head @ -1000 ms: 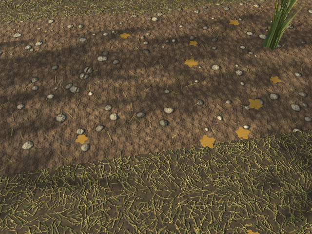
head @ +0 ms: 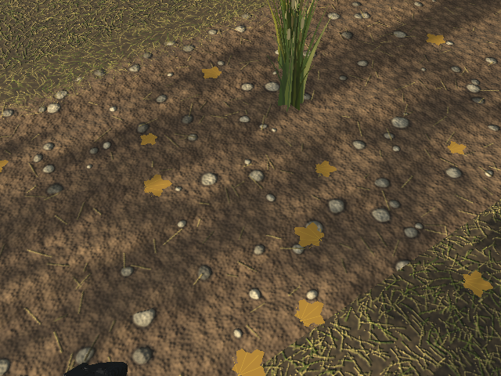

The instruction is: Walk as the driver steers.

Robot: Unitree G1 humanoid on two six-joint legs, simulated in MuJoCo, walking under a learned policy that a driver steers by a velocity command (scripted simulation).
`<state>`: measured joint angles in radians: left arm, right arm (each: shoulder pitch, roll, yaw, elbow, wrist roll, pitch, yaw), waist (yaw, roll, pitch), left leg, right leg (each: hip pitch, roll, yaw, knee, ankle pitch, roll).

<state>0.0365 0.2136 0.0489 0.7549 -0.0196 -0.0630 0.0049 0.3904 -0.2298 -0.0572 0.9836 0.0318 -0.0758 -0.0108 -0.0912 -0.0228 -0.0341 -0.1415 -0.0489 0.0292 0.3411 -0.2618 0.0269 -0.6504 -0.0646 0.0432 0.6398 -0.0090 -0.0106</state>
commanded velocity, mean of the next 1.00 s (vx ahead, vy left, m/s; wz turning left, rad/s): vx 0.45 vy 0.00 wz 0.44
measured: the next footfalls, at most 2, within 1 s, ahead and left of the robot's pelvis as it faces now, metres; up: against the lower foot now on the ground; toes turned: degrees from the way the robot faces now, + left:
right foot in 0.08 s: +0.20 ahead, -0.13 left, +0.00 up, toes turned +1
left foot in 0.64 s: +0.45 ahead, +0.14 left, +0.00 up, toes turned +21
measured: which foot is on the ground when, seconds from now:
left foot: down 0.00-0.10, up 0.12-0.62, down 0.64-1.00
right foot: up 0.00-0.06, down 0.08-0.66, up 0.68-1.00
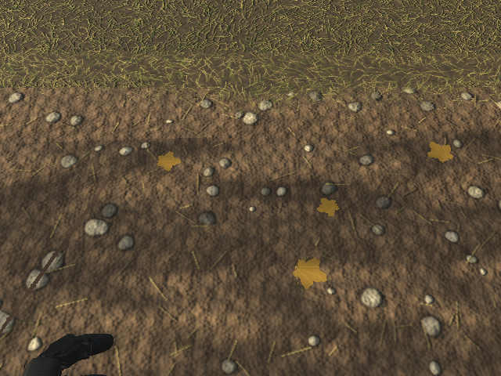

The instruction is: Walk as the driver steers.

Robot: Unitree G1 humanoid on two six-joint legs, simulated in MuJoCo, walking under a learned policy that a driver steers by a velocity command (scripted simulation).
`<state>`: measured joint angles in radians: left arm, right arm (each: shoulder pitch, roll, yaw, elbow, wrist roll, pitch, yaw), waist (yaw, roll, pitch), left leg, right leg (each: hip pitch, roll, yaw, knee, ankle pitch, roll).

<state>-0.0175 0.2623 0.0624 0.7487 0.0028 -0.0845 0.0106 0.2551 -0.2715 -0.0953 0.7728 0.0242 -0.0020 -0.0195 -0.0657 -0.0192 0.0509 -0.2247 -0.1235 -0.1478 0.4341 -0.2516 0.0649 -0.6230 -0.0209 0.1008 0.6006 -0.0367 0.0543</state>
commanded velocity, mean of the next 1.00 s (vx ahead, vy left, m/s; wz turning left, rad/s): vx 0.04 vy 0.00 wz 0.33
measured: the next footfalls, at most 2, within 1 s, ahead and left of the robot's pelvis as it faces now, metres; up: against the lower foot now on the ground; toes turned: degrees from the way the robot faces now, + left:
right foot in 0.08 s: +0.21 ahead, -0.12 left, +0.00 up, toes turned +8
left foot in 0.52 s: +0.08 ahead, +0.11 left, +0.00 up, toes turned +17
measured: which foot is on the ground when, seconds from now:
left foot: down 0.00-0.08, up 0.10-0.50, down 0.52-1.00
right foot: up 0.00-0.06, down 0.08-0.52, up 0.54-0.80, down 0.82-1.00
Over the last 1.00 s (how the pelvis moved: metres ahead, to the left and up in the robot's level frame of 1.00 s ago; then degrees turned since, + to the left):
0.48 0.06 0.00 31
